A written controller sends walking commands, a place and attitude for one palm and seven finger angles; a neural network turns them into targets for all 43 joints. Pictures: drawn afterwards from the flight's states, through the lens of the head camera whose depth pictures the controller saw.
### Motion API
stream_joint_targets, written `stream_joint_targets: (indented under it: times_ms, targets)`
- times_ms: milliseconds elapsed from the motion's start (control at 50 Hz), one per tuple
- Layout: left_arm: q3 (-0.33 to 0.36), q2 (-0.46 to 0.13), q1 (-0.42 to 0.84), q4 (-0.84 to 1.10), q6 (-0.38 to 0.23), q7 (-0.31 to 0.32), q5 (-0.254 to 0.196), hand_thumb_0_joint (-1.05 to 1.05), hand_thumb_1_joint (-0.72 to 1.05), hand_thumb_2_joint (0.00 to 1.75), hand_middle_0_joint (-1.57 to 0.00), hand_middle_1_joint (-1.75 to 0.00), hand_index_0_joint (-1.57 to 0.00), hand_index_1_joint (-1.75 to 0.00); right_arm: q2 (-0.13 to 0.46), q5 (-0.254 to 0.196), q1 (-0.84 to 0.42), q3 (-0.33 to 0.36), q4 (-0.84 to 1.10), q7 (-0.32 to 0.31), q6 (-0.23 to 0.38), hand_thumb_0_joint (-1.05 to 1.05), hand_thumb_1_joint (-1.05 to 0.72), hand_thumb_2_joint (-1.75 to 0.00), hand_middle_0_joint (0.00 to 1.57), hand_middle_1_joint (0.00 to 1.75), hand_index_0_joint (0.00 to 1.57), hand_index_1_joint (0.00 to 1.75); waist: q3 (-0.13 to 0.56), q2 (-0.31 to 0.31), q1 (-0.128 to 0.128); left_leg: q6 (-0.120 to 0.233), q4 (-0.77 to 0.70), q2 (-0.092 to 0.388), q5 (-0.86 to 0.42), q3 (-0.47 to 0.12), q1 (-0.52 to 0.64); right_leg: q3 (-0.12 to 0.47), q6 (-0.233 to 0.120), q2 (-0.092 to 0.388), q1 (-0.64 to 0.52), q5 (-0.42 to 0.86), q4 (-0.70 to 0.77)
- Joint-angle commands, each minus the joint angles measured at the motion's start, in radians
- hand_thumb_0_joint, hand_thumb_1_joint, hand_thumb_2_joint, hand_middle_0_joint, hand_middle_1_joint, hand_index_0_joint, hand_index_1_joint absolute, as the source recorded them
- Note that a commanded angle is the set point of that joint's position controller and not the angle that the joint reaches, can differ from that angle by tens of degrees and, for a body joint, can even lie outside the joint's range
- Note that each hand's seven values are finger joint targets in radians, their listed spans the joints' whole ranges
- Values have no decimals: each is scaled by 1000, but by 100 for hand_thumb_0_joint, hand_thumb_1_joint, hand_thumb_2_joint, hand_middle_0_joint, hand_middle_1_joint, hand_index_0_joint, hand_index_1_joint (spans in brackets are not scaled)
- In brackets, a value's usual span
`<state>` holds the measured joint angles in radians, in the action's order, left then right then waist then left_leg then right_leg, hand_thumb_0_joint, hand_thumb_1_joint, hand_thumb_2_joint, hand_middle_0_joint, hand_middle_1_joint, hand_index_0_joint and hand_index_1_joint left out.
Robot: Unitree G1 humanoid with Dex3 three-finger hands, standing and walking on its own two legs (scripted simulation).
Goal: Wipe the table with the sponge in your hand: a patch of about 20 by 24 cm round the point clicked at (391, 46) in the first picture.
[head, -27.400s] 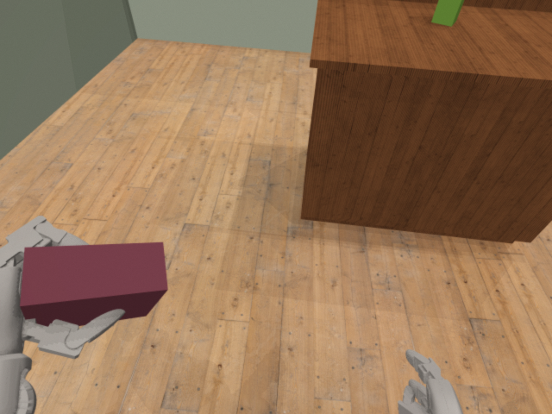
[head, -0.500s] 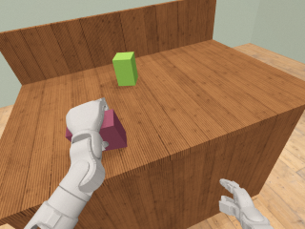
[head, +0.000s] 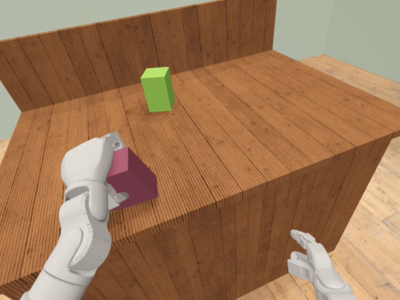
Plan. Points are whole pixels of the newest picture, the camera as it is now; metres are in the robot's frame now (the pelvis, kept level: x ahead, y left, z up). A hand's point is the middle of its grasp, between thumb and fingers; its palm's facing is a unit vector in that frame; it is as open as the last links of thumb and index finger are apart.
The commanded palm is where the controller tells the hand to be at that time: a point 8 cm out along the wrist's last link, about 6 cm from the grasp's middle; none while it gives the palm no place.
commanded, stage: slide back across to the middle lane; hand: left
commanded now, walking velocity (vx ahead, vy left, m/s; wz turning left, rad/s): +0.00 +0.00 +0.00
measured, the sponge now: (121, 186) +0.30 +0.20 +0.12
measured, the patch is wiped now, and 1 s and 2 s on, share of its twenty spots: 0.95 0.95 0.95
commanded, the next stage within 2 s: wipe forward along the middle lane in 0.22 s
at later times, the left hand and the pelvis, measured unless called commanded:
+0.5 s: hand (78, 184) +0.26 +0.26 +0.17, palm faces +0.22 -0.16 -0.96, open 9.5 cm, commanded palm +0.22 +0.26 +0.21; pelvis -0.02 +0.01 +0.00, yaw +1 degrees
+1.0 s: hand (80, 168) +0.30 +0.28 +0.16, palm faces +0.04 -0.06 -1.00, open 9.5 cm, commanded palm +0.27 +0.29 +0.19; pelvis -0.02 +0.00 +0.00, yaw +2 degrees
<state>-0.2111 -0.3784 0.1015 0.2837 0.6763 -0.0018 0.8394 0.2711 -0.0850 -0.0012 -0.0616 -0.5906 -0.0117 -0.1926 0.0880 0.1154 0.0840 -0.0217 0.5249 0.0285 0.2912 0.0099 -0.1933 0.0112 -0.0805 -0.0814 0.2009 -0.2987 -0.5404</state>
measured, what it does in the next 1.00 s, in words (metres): stands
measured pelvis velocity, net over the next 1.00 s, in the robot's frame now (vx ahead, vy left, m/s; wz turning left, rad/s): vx -0.02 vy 0.00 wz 0.04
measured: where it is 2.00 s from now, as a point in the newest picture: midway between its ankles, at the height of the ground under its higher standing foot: outside the picture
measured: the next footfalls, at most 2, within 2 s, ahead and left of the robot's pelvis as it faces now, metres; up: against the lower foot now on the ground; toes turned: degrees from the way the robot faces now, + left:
none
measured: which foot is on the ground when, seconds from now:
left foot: down 0.00-1.00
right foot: down 0.00-1.00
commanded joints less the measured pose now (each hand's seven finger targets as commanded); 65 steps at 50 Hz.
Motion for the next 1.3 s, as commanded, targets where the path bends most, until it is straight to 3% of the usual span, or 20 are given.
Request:
stream_joint_targets:
  times_ms: [0, 60, 80, 100, 180, 240, 280, 340, 480, 540, 580, 600, 680, 740, 780, 820, 1080, 1180, 1240, 1280]
  targets:
    - [122, -178, 165, 137, 13, -1, 12, 0, 10, 130, -120, -160, -120, -160, 69, -3, -276, 27, 208, -10, 71, 0, -90, -90, 20, 30, 20, 30, 142, -126, 32, 62, -19, -58, -264, 8, 27, 91, 24, 50, -66, 292, 102]
    - [169, -212, 77, 167, 10, -6, 2, 0, 10, 130, -120, -160, -120, -160, 74, 2, -271, 34, 205, -9, 69, 0, -90, -90, 20, 30, 20, 30, 160, -151, 45, 62, -9, -59, -305, 4, 28, 98, 25, 49, -95, 377, 86]
    - [220, -269, 69, 194, 7, -4, -1, 0, 10, 130, -120, -160, -120, -160, 80, 3, -274, 32, 209, -9, 70, 0, -90, -90, 20, 30, 20, 30, 163, -126, 51, 60, -12, -58, -301, -2, 33, 121, 18, 48, -94, 362, 89]
    - [185, -229, 85, 209, 7, -6, -5, 0, 10, 130, -120, -160, -120, -160, 70, 3, -277, 29, 218, -9, 74, 0, -90, -90, 20, 30, 20, 30, 161, -136, 46, 64, -8, -60, -306, 5, 28, 102, 24, 52, -94, 369, 83]
    - [233, -288, 104, 188, 0, -10, -15, 0, 10, 130, -120, -160, -120, -160, 80, 0, -271, 28, 205, -20, 82, 0, -90, -90, 20, 30, 20, 30, 85, -120, 38, 58, -25, -53, -250, -10, 26, 118, 19, 45, -25, 241, 121]
    - [198, -252, 117, 160, -9, -17, -18, 0, 10, 130, -120, -160, -120, -160, 78, -1, -264, 27, 200, -30, 98, 0, -90, -90, 20, 30, 20, 30, 79, -114, 33, 60, -28, -56, -228, -11, 28, 99, 24, 47, -11, 194, 132]
    - [237, -313, 154, 134, -15, -20, -2, 0, 10, 130, -120, -160, -120, -160, 86, 3, -264, 26, 193, -40, 110, 0, -90, -90, 20, 30, 20, 30, 67, -122, 32, 59, -32, -59, -189, -15, 26, 123, 21, 47, 8, 123, 151]
    - [181, -253, 178, 75, -25, -28, 7, 0, 10, 130, -120, -160, -120, -160, 83, 2, -254, 26, 183, -50, 128, 0, -90, -90, 20, 30, 20, 30, 77, -136, 22, 59, -33, -61, -180, -12, 29, 100, 26, 52, 12, 106, 157]
    - [178, -311, 369, -95, -53, -46, 65, 0, 10, 130, -120, -160, -120, -160, 94, 1, -248, 21, 148, -73, 163, 0, -90, -90, 20, 30, 20, 30, 66, -114, 13, 52, -67, -64, -86, -18, 21, 96, 18, 53, 43, -32, 184]
    - [137, -271, 403, -161, -69, -58, 85, 0, 10, 130, -120, -160, -120, -160, 90, 3, -243, 20, 137, -73, 174, 0, -90, -90, 20, 30, 20, 30, 98, -119, 16, 52, -73, -65, -110, -18, 16, 62, 21, 56, 15, 10, 169]
    - [188, -342, 420, -204, -76, -63, 106, 0, 10, 130, -120, -160, -120, -160, 101, 7, -239, 26, 127, -75, 175, 0, -90, -90, 20, 30, 20, 30, 102, -121, 25, 51, -73, -68, -104, -19, 12, 86, 17, 55, 7, -2, 172]
    - [131, -284, 463, -221, -79, -71, 110, 0, 10, 130, -120, -160, -120, -160, 90, 5, -243, 20, 132, -75, 179, 0, -90, -90, 20, 30, 20, 30, 98, -127, 17, 52, -73, -70, -105, -11, 4, 63, 21, 61, 8, 0, 169]
    - [174, -337, 464, -307, -91, -90, 121, 0, 10, 130, -120, -160, -120, -160, 104, 8, -231, 29, 110, -69, 180, 0, -90, -90, 20, 30, 20, 30, 106, -144, 26, 53, -78, -69, -119, -17, -1, 72, 22, 59, -11, 38, 165]
    - [125, -276, 467, -345, -105, -106, 123, 0, 10, 130, -120, -160, -120, -160, 101, 7, -217, 29, 105, -63, 180, 0, -90, -90, 20, 30, 20, 30, 98, -153, 17, 56, -76, -68, -149, -13, -6, 42, 25, 61, -17, 108, 153]
    - [177, -340, 463, -378, -119, -111, 128, 0, 10, 130, -120, -160, -120, -160, 113, 11, -202, 35, 98, -66, 178, 0, -90, -90, 20, 30, 20, 30, 91, -171, 16, 57, -70, -70, -135, -13, -9, 67, 27, 62, -14, 99, 163]
    - [163, -322, 465, -424, -136, -118, 124, 0, 10, 130, -120, -160, -120, -160, 109, 12, -185, 35, 95, -71, 179, 0, -90, -90, 20, 30, 20, 30, 82, -212, 9, 59, -59, -71, -134, -6, -21, 63, 35, 67, -16, 104, 165]
    - [183, -379, 567, -624, -231, -132, 158, 0, 10, 130, -120, -160, -120, -160, 133, 10, -85, 51, 78, -77, 164, 0, -90, -90, 20, 30, 20, 30, 77, -158, -20, 58, -62, -74, -120, -8, -55, 71, 31, 66, -3, 120, 175]
    - [195, -392, 591, -692, -269, -126, 155, 0, 10, 130, -120, -160, -120, -160, 139, 10, -48, 58, 75, -77, 160, 0, -90, -90, 20, 30, 20, 30, 76, -195, -26, 62, -53, -74, -113, -8, -77, 71, 37, 69, 2, 132, 179]
    - [164, -358, 614, -725, -285, -119, 155, 0, 10, 130, -120, -160, -120, -160, 139, 8, -25, 63, 68, -78, 155, 0, -90, -90, 20, 30, 20, 30, 71, -185, -39, 64, -54, -75, -103, -1, -87, 57, 40, 68, 16, 117, 181]
    - [196, -399, 621, -756, -297, -113, 156, 0, 10, 130, -120, -160, -120, -160, 144, 8, -15, 63, 67, -77, 154, 0, -90, -90, 20, 30, 20, 30, 63, -175, -35, 63, -56, -73, -96, -8, -98, 69, 37, 69, 21, 107, 183]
